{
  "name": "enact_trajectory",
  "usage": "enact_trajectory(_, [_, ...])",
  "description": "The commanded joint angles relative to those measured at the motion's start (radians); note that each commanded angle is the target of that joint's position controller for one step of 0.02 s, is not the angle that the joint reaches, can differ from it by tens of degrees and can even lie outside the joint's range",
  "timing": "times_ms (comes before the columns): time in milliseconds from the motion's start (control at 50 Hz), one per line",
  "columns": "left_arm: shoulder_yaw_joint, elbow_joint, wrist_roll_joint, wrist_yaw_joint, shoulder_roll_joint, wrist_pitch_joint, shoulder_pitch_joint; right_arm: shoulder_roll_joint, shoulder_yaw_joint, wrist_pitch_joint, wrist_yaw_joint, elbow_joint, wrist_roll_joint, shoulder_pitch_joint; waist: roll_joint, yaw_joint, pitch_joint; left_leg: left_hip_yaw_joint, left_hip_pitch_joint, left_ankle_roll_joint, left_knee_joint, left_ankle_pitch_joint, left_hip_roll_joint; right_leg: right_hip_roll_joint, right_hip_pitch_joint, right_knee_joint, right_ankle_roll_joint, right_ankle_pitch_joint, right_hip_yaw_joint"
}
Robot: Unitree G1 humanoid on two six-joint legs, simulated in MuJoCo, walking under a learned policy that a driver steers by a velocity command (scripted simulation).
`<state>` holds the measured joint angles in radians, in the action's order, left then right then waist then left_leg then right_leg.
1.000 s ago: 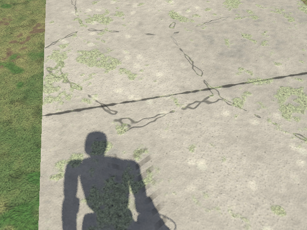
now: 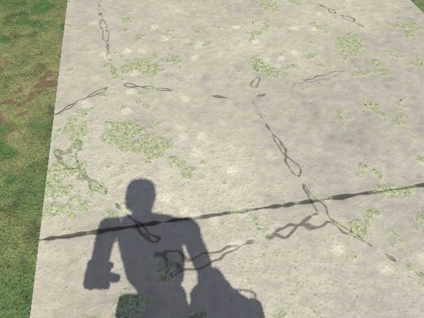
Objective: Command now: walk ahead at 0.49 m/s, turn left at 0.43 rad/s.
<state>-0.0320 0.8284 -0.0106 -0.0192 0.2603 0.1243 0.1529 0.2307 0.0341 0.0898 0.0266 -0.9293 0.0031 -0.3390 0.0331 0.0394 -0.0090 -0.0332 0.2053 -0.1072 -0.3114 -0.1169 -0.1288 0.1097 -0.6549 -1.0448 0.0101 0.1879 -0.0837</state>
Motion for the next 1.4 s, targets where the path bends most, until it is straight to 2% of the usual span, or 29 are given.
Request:
enact_trajectory(20, [-0.01,-0.062,-0.007,-0.013,0.046,-0.008,-0.002,0.162,0.036,0.021,-0.024,0.092,0.007,0.059,-0.08,-0.04,-0.044,-0.211,0.204,-0.161,0.176,0.015,0.224,-0.022,0.11,0.233,-0.034,-0.18,0.032])
enact_trajectory(140, [-0.012,-0.127,0.023,0.008,0.074,0.007,-0.173,0.172,0.045,-0.002,-0.038,0.08,0.03,-0.048,-0.103,0.026,-0.007,-0.312,0.045,-0.117,0.06,-0.095,0.259,-0.086,0.191,0.527,-0.054,-0.233,0.002])
enact_trajectory(220, [-0.044,-0.106,0.022,0.014,0.138,0.032,-0.028,0.143,0.039,-0.019,-0.045,0.11,0.017,-0.018,-0.135,-0.068,0.059,-0.374,0.012,-0.066,-0.147,-0.075,0.218,-0.081,0.434,0.642,0.009,-0.074,0.009])
enact_trajectory(240, [-0.061,-0.084,0.008,0.007,0.193,0.037,0.133,0.082,0.018,-0.015,-0.04,0.135,0.008,0.003,-0.059,-0.139,0.18,-0.289,0.122,-0.027,-0.405,-0.111,0.154,0.064,0.674,0.633,0.074,-0.036,-0.114])
enact_trajectory(260, [-0.087,-0.063,-0.004,0.002,0.289,0.02,0.247,0.01,-0.004,0.003,-0.033,0.168,0.025,-0.104,0.243,-0.112,0.309,-0.12,0.457,0.036,-0.705,-0.379,0.018,0.3,1.011,0.688,0.235,0.083,-0.5])
enact_trajectory(280, [-0.078,-0.061,0.002,0.008,0.218,0.013,0.25,0.1,0.01,0.008,-0.034,0.168,0.047,-0.119,0.266,-0.113,0.299,-0.13,0.621,0.045,-0.898,-0.453,0.09,0.355,1.015,0.743,0.264,0.267,-0.697])
enact_trajectory(300, [-0.057,-0.082,0.007,0.009,0.135,0.013,0.203,0.176,0.03,0.0,-0.036,0.169,0.046,-0.043,0.132,-0.128,0.178,-0.148,0.656,0.047,-0.972,-0.362,0.132,0.309,0.903,0.753,0.219,0.259,-0.56])
enact_trajectory(320, [-0.047,-0.091,0.008,0.012,0.113,0.008,0.146,0.168,0.034,-0.009,-0.038,0.176,0.034,0.002,0.05,-0.108,0.108,-0.122,0.626,0.058,-0.976,-0.276,0.167,0.258,0.783,0.767,0.183,0.143,-0.409])
enact_trajectory(380, [-0.036,-0.079,0.002,0.021,0.079,0.003,0.067,0.112,0.037,-0.031,-0.027,0.202,0.025,0.033,0.071,-0.054,0.005,-0.084,0.53,0.077,-0.888,-0.16,0.226,0.148,0.57,0.854,0.147,-0.066,-0.153])
enact_trajectory(560, [-0.064,-0.025,0.008,0.01,0.157,-0.005,0.126,0.065,0.026,-0.038,0.007,0.312,0.019,0.23,0.034,-0.092,-0.027,-0.019,0.536,0.088,-0.521,0.147,0.233,0.14,0.602,0.888,0.153,-0.297,0.138])
enact_trajectory(660, [-0.075,0.003,0.029,0.008,0.196,-0.029,0.181,0.071,0.026,-0.041,0.036,0.384,0.025,0.357,0.035,-0.119,-0.075,0.052,0.516,0.046,-0.377,0.071,0.214,0.185,0.704,0.848,0.124,-0.315,0.202])
enact_trajectory(720, [-0.087,-0.002,0.036,0.001,0.238,-0.048,0.169,0.117,0.05,-0.048,0.04,0.394,0.018,0.297,0.076,-0.056,-0.009,0.136,0.337,-0.013,-0.342,-0.079,0.128,0.185,0.733,0.666,0.095,-0.734,0.263])
enact_trajectory(740, [-0.089,-0.006,0.038,-0.003,0.247,-0.057,0.156,0.153,0.073,-0.05,0.037,0.365,0.019,0.173,0.071,0.02,0.059,0.162,0.17,-0.043,-0.293,-0.067,0.078,0.162,0.706,0.495,0.078,-0.856,0.292])
enact_trajectory(760, [-0.08,-0.015,0.035,-0.008,0.229,-0.058,0.161,0.217,0.109,-0.055,0.021,0.313,0.02,-0.006,0.03,0.103,0.152,0.13,-0.115,-0.083,-0.246,-0.012,0.054,0.121,0.559,0.252,0.043,-0.785,0.309])
enact_trajectory(780, [-0.044,-0.047,-0.018,-0.001,0.117,-0.047,0.203,0.314,0.13,-0.062,-0.004,0.291,0.026,-0.099,-0.209,0.078,0.231,-0.223,-0.412,-0.152,-0.254,0.085,0.296,0.038,0.232,-0.091,0.0,-0.005,0.298])
enact_trajectory(800, [-0.021,-0.108,0.001,0.014,0.077,-0.006,0.239,0.361,0.124,-0.045,0.004,0.332,0.018,-0.073,-0.329,0.016,0.415,-0.804,-0.641,-0.354,-0.049,-0.181,0.483,-0.137,-0.086,-0.361,-0.028,0.438,0.082])
enact_trajectory(820, [-0.044,-0.126,0.042,0.024,0.176,0.023,0.094,0.27,0.102,-0.033,0.012,0.323,0.012,-0.086,-0.156,0.087,0.348,-0.738,-0.594,-0.285,0.02,-0.198,0.459,-0.084,-0.197,-0.399,-0.009,0.348,-0.02])
enact_trajectory(840, [-0.043,-0.146,0.054,0.025,0.174,0.032,0.05,0.233,0.09,-0.024,0.013,0.316,0.012,-0.043,-0.135,0.06,0.213,-0.586,-0.461,-0.243,0.016,-0.125,0.422,-0.049,-0.221,-0.337,0.01,0.252,0.0])
enact_trajectory(860, [-0.041,-0.13,0.032,0.014,0.161,0.03,0.057,0.204,0.079,-0.021,0.012,0.329,0.016,0.036,-0.03,0.004,0.14,-0.468,-0.292,-0.207,0.015,-0.02,0.375,-0.004,-0.149,-0.257,0.006,0.174,-0.001])
enact_trajectory(900, [-0.053,-0.125,0.006,0.011,0.167,0.006,0.091,0.167,0.065,-0.02,0.007,0.354,0.003,0.123,-0.063,-0.064,0.089,-0.351,-0.086,-0.183,0.053,0.118,0.311,0.035,-0.009,-0.151,-0.013,0.108,-0.005])
enact_trajectory(980, [-0.045,-0.152,-0.013,0.007,0.118,-0.024,0.038,0.188,0.072,-0.011,-0.015,0.323,0.007,0.087,-0.065,-0.066,0.051,-0.256,0.027,-0.193,0.086,0.252,0.265,0.008,0.004,0.006,-0.064,-0.003,0.027])
enact_trajectory(1160, [-0.027,-0.226,0.011,0.047,0.094,0.005,-0.226,0.189,0.066,-0.028,-0.04,0.242,0.022,-0.056,-0.125,0.048,0.002,-0.284,-0.055,-0.117,0.012,0.075,0.266,-0.082,0.085,0.499,-0.038,-0.293,0.031])
enact_trajectory(1260, [-0.059,-0.202,0.006,0.045,0.149,0.018,-0.066,0.181,0.062,-0.042,-0.04,0.228,0.015,-0.031,-0.16,-0.045,0.054,-0.315,-0.152,-0.067,-0.181,0.357,0.257,-0.118,0.316,0.612,0.055,-0.142,0.077])
enact_trajectory(1280, [-0.071,-0.184,-0.007,0.04,0.188,0.021,0.076,0.147,0.047,-0.04,-0.037,0.246,0.005,-0.012,-0.118,-0.112,0.182,-0.266,-0.063,-0.035,-0.39,0.338,0.207,-0.016,0.559,0.571,0.117,-0.191,-0.013])
enact_trajectory(1300, [-0.096,-0.158,-0.019,0.036,0.273,0.016,0.227,0.091,0.027,-0.029,-0.036,0.248,0.012,-0.131,0.106,-0.112,0.351,-0.159,0.263,0.044,-0.751,0.032,0.073,0.195,0.958,0.563,0.27,-0.14,-0.351])
enact_trajectory(1320, [-0.092,-0.114,0.01,0.048,0.231,0.006,0.292,0.103,0.022,-0.018,-0.036,0.236,0.027,-0.174,0.275,-0.114,0.372,-0.15,0.49,0.072,-0.948,-0.451,0.026,0.299,1.045,0.713,0.332,0.114,-0.673])
enact_trajectory(1340, [-0.071,-0.125,0.027,0.047,0.16,0.002,0.244,0.188,0.043,-0.015,-0.034,0.243,0.038,-0.07,0.135,-0.131,0.206,-0.181,0.585,0.066,-1.022,-0.401,0.085,0.271,0.923,0.751,0.284,0.273,-0.616])
enact_trajectory(1380, [-0.048,-0.139,0.012,0.045,0.114,-0.014,0.128,0.175,0.04,-0.013,-0.029,0.282,0.014,0.081,0.005,-0.09,0.015,-0.096,0.565,0.066,-0.941,-0.255,0.171,0.184,0.645,0.807,0.235,0.155,-0.382])
enact_trajectory(1400, [-0.041,-0.142,0.005,0.045,0.098,-0.012,0.1,0.164,0.045,-0.014,-0.028,0.281,0.003,0.081,0.019,-0.06,-0.002,-0.09,0.517,0.068,-0.875,-0.208,0.207,0.147,0.571,0.831,0.221,0.077,-0.32])
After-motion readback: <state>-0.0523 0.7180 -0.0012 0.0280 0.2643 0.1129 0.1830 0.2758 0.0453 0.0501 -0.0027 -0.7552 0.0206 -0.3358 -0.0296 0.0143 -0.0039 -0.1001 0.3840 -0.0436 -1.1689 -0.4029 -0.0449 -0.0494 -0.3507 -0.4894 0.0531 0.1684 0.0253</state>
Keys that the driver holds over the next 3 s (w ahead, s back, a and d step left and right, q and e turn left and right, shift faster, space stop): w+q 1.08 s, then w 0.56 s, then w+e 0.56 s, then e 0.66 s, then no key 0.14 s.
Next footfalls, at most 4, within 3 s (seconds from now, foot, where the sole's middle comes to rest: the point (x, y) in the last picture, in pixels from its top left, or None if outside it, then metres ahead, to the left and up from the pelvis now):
0.24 right None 0.30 -0.15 -0.78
0.76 left None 0.48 0.20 -0.78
1.28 right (150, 231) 0.82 0.21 -0.78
1.80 left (47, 228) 0.85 0.58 -0.78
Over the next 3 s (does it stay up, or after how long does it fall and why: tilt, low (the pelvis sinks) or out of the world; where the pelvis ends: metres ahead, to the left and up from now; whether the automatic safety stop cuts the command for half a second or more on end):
stays up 1.15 0.61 0.00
